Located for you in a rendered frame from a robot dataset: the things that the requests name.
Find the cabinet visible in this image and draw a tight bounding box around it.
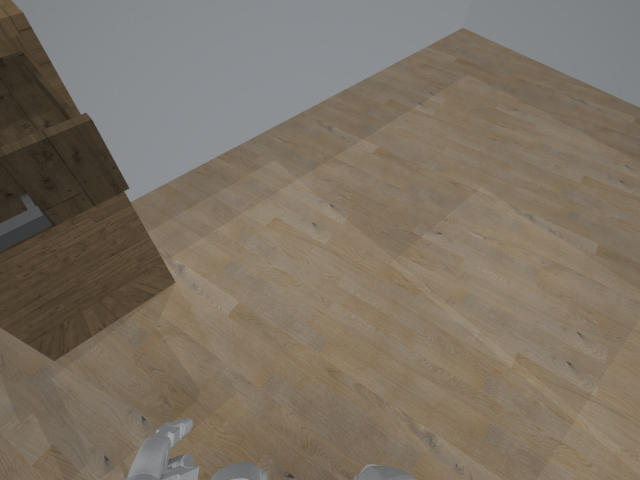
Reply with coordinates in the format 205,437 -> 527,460
0,0 -> 176,361

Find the drawer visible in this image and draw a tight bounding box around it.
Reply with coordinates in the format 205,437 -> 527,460
0,51 -> 129,254

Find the left robot hand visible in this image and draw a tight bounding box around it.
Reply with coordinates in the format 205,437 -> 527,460
127,418 -> 200,480

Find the handle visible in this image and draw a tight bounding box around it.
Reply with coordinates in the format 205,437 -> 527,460
0,193 -> 52,251

